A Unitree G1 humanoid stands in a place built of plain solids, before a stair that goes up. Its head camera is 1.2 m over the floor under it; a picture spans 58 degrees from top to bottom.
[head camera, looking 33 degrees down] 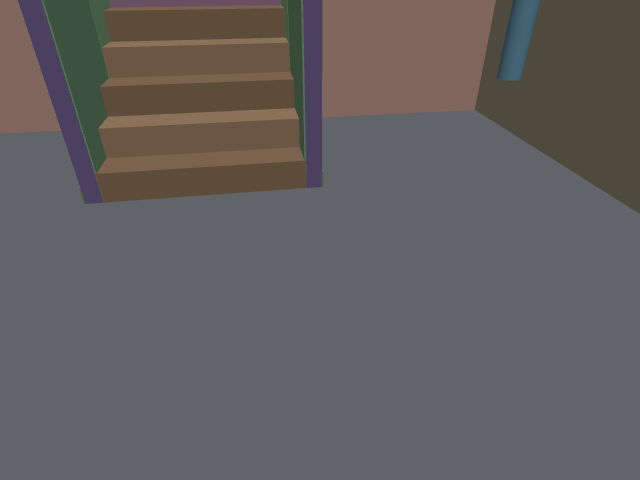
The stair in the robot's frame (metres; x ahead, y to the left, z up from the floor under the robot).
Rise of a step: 0.18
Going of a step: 0.23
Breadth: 1.20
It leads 9 degrees to the left of straight ahead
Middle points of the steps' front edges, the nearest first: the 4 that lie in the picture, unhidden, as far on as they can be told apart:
2.35 0.68 0.18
2.58 0.71 0.37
2.81 0.75 0.55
3.04 0.79 0.73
